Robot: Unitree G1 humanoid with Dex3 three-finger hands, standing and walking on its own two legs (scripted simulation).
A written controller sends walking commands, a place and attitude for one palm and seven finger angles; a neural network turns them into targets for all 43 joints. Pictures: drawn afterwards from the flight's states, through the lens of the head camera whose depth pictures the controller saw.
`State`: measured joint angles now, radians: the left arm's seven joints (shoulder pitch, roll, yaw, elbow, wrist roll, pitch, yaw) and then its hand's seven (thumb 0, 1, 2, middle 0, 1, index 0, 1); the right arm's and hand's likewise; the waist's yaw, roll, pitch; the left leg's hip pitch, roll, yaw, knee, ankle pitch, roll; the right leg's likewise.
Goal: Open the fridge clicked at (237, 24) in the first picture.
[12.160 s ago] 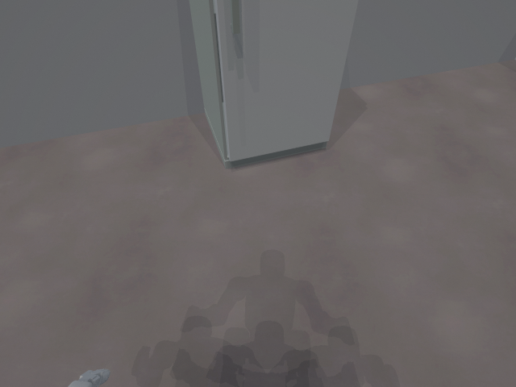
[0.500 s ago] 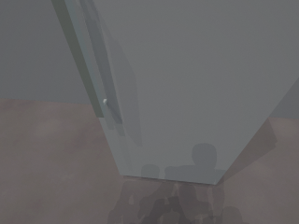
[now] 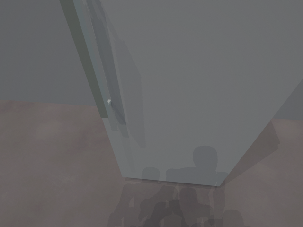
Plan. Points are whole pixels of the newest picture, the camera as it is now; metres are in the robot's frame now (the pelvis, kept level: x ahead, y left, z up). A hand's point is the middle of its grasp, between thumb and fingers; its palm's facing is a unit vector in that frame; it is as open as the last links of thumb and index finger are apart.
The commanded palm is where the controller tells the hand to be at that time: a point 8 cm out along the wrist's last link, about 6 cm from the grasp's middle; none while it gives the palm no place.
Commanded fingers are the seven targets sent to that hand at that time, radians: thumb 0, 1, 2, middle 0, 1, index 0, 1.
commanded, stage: look again from close up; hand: left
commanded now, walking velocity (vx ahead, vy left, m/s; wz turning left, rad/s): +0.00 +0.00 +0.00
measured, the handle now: (91, 53) +0.47 +0.18 +0.23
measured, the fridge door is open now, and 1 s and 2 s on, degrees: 0 0 0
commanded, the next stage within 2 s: raise the hand to about handle height in 0.10 s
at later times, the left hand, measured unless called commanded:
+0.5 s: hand (85, 184) +0.21 +0.18 +0.04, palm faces +0.00 -1.00 +0.01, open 7.9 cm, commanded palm +0.12 +0.25 -0.02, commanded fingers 0.00 0.53 0.74 -0.23 -0.54 -0.23 -0.54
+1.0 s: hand (57, 187) +0.20 +0.24 +0.03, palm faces -0.11 -0.99 -0.04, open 10.9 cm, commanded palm +0.16 +0.30 +0.06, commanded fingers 0.00 -0.06 0.49 -0.27 -0.92 -0.27 -0.92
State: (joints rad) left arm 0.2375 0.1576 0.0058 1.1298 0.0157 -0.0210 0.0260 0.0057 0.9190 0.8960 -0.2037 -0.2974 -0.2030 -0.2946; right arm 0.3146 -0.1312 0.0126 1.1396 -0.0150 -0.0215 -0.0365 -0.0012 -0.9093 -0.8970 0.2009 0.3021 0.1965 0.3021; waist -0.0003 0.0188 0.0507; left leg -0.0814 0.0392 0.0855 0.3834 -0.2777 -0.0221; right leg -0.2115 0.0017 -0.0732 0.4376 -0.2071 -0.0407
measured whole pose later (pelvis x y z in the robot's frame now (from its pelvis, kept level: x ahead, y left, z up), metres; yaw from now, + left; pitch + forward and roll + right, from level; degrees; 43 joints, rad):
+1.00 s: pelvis -0.02 +0.05 -0.04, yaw +2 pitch +5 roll -2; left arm 0.30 0.31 0.21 -0.06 -0.29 -0.10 -0.37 0.01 0.17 0.58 -0.26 -0.77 -0.26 -0.77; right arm 0.28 -0.16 0.11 0.56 0.05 -0.23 -0.05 0.01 -0.90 -0.90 0.21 0.30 0.21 0.30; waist -0.02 0.03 -0.06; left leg -0.47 0.01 0.06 0.84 -0.46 0.05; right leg -0.54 -0.05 -0.08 0.77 -0.32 0.02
